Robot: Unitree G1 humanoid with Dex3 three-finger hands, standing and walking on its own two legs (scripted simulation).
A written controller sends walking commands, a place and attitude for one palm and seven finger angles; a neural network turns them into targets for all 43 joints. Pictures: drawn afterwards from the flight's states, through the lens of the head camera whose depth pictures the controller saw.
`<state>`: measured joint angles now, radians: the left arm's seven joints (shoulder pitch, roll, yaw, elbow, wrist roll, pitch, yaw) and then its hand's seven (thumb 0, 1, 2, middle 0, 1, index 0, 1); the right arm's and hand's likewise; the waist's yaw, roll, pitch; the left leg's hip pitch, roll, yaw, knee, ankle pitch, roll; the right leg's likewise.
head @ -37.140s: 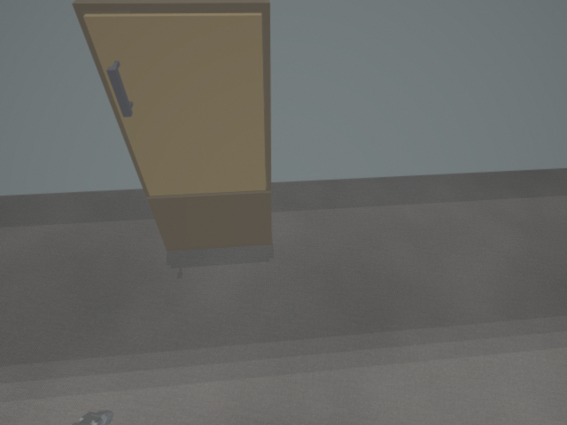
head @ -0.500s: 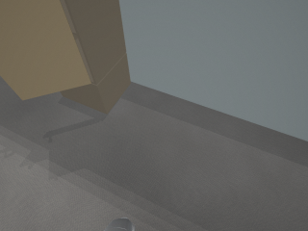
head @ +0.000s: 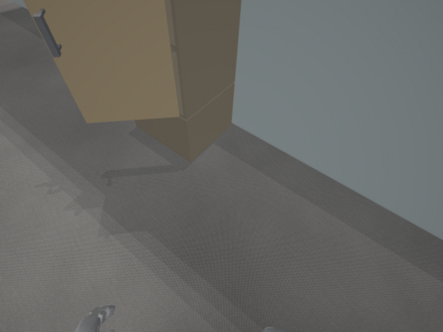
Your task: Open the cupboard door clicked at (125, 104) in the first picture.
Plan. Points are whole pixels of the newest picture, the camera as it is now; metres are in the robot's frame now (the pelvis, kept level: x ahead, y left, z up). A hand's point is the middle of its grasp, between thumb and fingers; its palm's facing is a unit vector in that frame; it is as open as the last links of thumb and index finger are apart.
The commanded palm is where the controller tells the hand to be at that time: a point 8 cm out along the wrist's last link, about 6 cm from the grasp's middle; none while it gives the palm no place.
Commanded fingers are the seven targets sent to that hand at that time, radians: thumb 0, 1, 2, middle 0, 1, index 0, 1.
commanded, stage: turn to face it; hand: left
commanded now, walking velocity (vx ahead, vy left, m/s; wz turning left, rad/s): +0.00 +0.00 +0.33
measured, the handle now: (49, 33) +0.94 +0.60 +0.02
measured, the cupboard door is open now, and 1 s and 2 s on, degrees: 45 45 45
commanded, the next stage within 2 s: take the last steps up to it in 0.20 s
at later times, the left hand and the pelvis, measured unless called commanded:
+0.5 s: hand out of the picture -0.04 +0.19 -0.18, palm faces +0.29 -0.94 -0.20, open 7.3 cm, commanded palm none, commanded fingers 0.00 0.90 0.90 -0.20 -0.30 -0.20 -0.30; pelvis +0.01 +0.00 -0.01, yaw +12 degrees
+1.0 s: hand (95, 307) +0.18 +0.27 -0.16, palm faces +0.22 -0.96 -0.18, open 7.4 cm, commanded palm none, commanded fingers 0.00 0.90 0.90 -0.20 -0.30 -0.20 -0.30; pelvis +0.12 +0.07 +0.00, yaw +15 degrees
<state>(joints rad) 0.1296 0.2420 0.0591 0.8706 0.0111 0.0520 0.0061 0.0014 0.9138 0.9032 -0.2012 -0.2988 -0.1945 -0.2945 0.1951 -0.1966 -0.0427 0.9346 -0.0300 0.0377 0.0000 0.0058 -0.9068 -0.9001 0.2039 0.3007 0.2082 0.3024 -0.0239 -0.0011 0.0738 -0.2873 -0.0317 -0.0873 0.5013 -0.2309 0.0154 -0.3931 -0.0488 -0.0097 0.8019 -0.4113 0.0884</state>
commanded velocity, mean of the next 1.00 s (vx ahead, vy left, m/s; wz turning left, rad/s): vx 0.22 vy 0.10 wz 0.17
